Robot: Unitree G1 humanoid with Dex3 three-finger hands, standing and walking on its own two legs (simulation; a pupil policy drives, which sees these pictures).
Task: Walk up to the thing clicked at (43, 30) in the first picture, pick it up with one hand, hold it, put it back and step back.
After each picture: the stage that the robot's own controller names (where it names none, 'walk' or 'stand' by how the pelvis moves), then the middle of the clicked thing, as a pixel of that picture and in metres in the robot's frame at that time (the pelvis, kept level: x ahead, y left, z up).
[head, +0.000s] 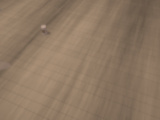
stand; (44, 30) +1.64 +0.55 -0.72
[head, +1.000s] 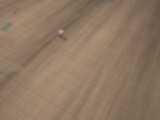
walk; (61, 35) +1.56 +0.27 -0.70
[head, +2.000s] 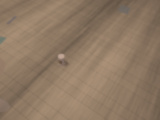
walk; (61, 60) +1.04 +0.21 -0.71
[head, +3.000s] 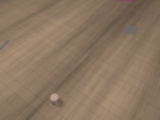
walk; (54, 100) +0.63 +0.24 -0.71
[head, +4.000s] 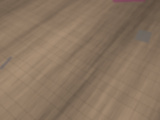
walk; out of the picture +0.40 +0.28 -0.70
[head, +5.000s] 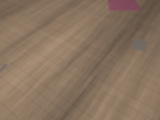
stand; out of the picture +0.34 +0.24 -0.72
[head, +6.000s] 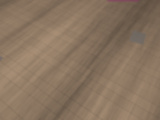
stand; out of the picture +0.33 +0.24 -0.72
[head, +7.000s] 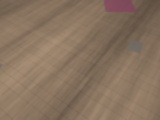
stand; out of the picture +0.33 +0.25 -0.73
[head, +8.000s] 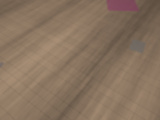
stand; out of the picture +0.32 +0.25 -0.73
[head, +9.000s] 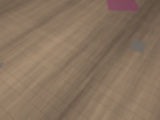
stand; out of the picture +0.32 +0.24 -0.73
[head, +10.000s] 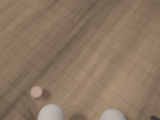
go down; (38, 93) +0.37 +0.25 -0.51
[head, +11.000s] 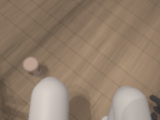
go down; (32, 67) +0.41 +0.28 -0.32
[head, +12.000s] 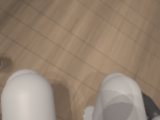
close in; out of the picture +0.37 +0.32 -0.24
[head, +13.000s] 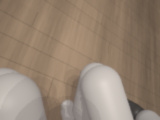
close; out of the picture +0.36 +0.33 -0.21
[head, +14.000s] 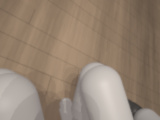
close; out of the picture +0.36 +0.34 -0.21
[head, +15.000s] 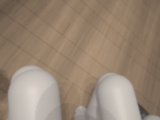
lift; out of the picture +0.28 +0.31 -0.17
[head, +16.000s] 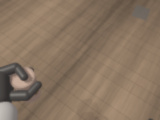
lift; (27, 86) +0.32 +0.20 +0.02
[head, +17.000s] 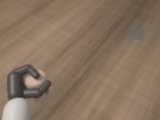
hold; (38, 87) +0.34 +0.17 +0.01
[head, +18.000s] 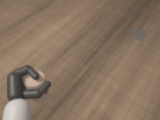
hold; (37, 87) +0.34 +0.18 +0.00
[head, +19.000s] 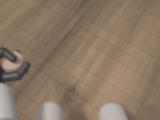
crouch; (16, 67) +0.39 +0.24 -0.07
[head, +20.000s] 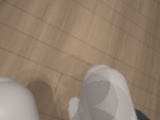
lower; out of the picture +0.38 +0.34 -0.21
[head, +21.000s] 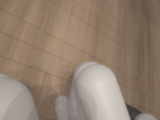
lower; out of the picture +0.38 +0.35 -0.22
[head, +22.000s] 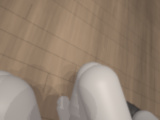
lower; out of the picture +0.38 +0.35 -0.22
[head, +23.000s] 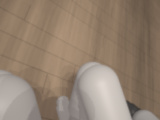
lower; out of the picture +0.37 +0.35 -0.22
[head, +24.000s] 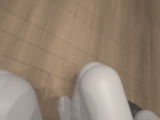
loosen; out of the picture +0.37 +0.35 -0.22
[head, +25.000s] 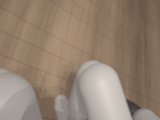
withdraw; out of the picture +0.36 +0.34 -0.22
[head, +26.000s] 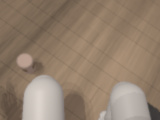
walk; (26, 64) +0.41 +0.29 -0.31
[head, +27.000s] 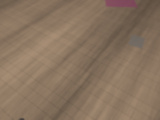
stand; out of the picture +0.35 +0.23 -0.65
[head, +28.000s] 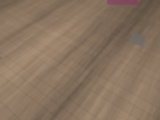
stand; out of the picture +0.37 +0.25 -0.66
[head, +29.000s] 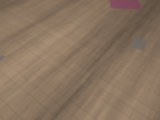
stand; out of the picture +0.37 +0.24 -0.69
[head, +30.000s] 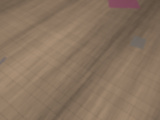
walk; out of the picture +0.38 +0.23 -0.72
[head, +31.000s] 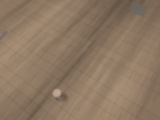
walk; (58, 95) +0.54 +0.25 -0.70
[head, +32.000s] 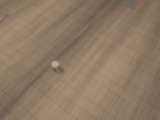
walk; (55, 67) +0.82 +0.24 -0.70
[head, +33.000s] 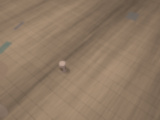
stand; (62, 67) +0.98 +0.23 -0.72
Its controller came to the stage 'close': yes
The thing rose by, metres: 0.71
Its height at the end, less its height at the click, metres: +0.00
